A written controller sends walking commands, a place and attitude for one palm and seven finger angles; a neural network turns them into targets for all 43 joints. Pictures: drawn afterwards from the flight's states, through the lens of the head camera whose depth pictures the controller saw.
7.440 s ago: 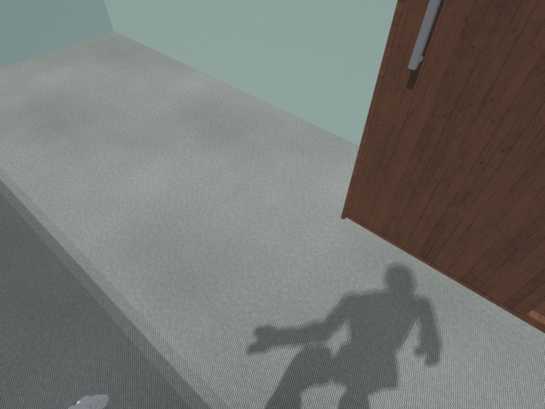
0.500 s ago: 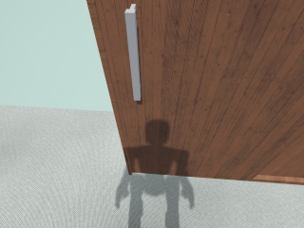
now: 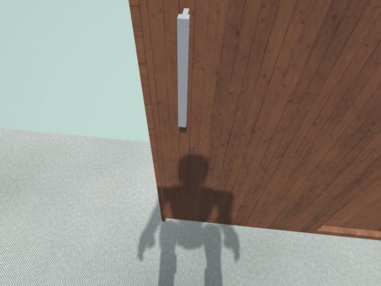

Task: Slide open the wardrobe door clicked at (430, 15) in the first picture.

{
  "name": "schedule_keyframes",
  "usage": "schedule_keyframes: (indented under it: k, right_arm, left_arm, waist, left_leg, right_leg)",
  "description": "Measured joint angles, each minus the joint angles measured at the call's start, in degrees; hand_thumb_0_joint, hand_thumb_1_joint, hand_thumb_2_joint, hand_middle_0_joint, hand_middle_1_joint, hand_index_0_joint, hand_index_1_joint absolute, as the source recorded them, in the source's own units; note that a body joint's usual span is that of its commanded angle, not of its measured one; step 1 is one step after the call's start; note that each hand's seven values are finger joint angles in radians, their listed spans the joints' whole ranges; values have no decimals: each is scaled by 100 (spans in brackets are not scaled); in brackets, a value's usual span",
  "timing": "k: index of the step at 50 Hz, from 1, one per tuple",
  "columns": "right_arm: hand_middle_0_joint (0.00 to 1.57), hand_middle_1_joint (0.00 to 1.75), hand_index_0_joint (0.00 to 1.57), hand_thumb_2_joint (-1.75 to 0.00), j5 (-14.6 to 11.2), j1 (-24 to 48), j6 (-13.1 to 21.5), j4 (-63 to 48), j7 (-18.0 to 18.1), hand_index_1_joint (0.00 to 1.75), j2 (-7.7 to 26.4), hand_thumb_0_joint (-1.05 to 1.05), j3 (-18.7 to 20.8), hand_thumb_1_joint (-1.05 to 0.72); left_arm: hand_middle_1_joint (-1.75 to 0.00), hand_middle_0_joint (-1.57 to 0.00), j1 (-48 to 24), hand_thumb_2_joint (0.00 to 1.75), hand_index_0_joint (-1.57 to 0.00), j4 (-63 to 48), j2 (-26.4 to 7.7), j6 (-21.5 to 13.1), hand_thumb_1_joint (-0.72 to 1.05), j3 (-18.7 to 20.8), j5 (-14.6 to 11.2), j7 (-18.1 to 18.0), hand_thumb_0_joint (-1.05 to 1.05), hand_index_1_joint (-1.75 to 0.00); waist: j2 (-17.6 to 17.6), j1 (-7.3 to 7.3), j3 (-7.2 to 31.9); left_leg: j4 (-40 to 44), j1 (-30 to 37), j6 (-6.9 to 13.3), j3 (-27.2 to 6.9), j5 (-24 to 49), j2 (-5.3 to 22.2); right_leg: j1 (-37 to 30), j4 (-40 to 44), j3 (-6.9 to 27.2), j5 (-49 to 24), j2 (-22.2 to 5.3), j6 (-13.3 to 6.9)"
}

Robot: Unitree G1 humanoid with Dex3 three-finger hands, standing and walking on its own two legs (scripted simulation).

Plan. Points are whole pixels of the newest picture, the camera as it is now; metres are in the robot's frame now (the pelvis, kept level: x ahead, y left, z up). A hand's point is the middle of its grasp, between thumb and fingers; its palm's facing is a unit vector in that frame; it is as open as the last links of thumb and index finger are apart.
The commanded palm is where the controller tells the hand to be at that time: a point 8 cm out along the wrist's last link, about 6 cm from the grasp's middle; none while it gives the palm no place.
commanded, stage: look again from close up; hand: left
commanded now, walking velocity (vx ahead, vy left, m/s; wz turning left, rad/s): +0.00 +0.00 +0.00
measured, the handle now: (184, 75) +0.52 +0.06 +0.18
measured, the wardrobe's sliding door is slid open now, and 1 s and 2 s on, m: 0.00 0.00 0.00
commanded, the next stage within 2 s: shuffle to correct the standing spot in 0.12 s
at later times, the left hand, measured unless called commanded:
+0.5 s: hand out of the picture -0.02 +0.16 -0.18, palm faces -0.01 -0.98 -0.20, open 7.4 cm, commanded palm none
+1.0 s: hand out of the picture +0.03 +0.12 -0.18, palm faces +0.05 -0.98 -0.21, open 7.4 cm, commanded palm none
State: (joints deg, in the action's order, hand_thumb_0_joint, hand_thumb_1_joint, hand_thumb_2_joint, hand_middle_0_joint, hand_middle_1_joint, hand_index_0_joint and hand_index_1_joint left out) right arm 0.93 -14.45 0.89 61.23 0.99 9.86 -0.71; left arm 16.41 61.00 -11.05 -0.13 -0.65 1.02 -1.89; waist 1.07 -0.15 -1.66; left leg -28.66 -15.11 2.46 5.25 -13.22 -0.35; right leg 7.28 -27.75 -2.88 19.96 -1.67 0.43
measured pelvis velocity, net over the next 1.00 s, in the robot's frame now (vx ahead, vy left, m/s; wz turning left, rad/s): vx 0.03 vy -0.05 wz -0.02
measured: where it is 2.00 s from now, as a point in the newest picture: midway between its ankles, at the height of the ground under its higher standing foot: outside the picture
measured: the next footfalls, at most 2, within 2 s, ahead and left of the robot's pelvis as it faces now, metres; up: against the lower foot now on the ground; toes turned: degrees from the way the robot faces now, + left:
left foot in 0.78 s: +0.10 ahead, +0.06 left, +0.00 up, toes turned +4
right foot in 1.00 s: +0.04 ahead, -0.16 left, +0.00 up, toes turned -4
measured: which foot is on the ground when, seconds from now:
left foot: down 0.00-0.54, up 0.56-0.76, down 0.78-1.00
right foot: down 0.00-0.84, up 0.86-0.98, down 1.00-1.00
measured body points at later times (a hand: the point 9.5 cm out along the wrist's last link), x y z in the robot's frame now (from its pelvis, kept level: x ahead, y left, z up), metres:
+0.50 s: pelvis +0.00 -0.02 +0.00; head +0.02 -0.02 +0.45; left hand -0.01 +0.21 -0.16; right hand +0.02 -0.25 -0.16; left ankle +0.02 +0.09 -0.74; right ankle -0.06 -0.12 -0.74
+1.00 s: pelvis +0.03 -0.05 -0.01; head +0.06 -0.05 +0.44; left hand +0.03 +0.17 -0.17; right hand +0.12 -0.26 -0.16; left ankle +0.08 +0.05 -0.74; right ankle +0.00 -0.16 -0.74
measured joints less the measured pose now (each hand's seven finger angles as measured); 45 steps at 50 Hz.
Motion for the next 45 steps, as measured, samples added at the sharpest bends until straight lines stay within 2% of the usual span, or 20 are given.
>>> schedule_keyframes:
  k: [16,24,28,30,33,35,37,39,42,45]
  right_arm:
    - [20,30,20,-90,7,216,-11,160,10,30,55,0,41,-91]
    - [20,30,20,-90,63,-17,-82,68,44,30,-103,0,151,-91]
    - [20,30,20,-90,57,-238,-128,112,57,30,-68,0,200,-91]
    - [20,30,20,-90,62,-298,-185,166,60,30,-93,0,201,-91]
    - [20,30,20,-90,45,-210,-187,191,64,30,-101,1,203,-91]
    - [20,30,20,-90,13,-66,-156,174,59,30,-104,1,179,-91]
    - [20,30,20,-90,-16,109,-126,138,97,30,-103,1,155,-92]
    - [20,30,20,-90,-39,248,-66,61,108,30,-81,1,141,-93]
    - [20,30,20,-90,-51,417,8,-77,145,30,-188,1,137,-93]
    - [20,30,20,-90,-56,554,29,-207,178,30,-245,1,122,-92]
  left_arm:
    - [-30,-20,4,89,-20,225,-62,24,91,30,25,14,0,-30]
    - [-30,-20,218,89,-20,131,50,162,91,117,114,137,0,-30]
    - [-30,-20,361,89,-20,59,177,100,91,167,117,160,0,-30]
    - [-30,-20,468,89,-20,20,209,17,91,194,120,114,0,-30]
    - [-30,-20,609,89,-20,70,312,-93,91,172,119,40,0,-30]
    - [-30,-20,698,89,-20,162,401,-143,91,125,116,-3,0,-30]
    - [-30,-20,779,89,-20,254,484,-143,91,68,96,-24,0,-30]
    - [-30,-20,859,89,-20,318,547,-107,91,27,63,-21,0,-30]
    - [-30,-20,762,89,-20,356,515,32,91,44,16,-80,0,-30]
    - [-30,-20,471,89,-20,235,476,139,91,82,6,-107,0,-30]
  waist:
    - [1,-31,38]
    - [78,10,139]
    - [-132,22,178]
    - [-83,-21,184]
    - [-26,-88,76]
    - [-10,-122,-6]
    - [-6,-147,-77]
    - [-27,-148,-122]
    - [176,-158,-203]
    - [188,-201,-259]
  left_leg:
    - [214,82,11,24,127,-32]
    - [-48,-174,-74,87,-43,23]
    - [-513,-392,-139,-82,-435,263]
    - [-1310,-663,-117,-94,-1103,294]
    - [-2234,-988,-156,-61,-1410,284]
    - [-2099,-1002,-198,-5,-1308,260]
    - [-1517,-864,-216,23,-932,215]
    - [-717,-574,-168,29,30,194]
    - [-620,-382,24,155,-120,95]
    - [-388,-266,77,257,-110,39]
  right_leg:
    - [-33,126,20,-95,-24,15]
    - [400,-447,59,210,-14,-174]
    - [283,-263,-109,225,231,-253]
    - [188,-159,-176,238,281,-348]
    - [-17,23,-212,213,330,-413]
    - [-149,117,-195,208,357,-399]
    - [-240,122,-161,247,389,-377]
    - [-247,-80,-126,391,444,-345]
    - [-25,-766,-52,534,300,-178]
    - [425,-1467,20,1053,143,-28]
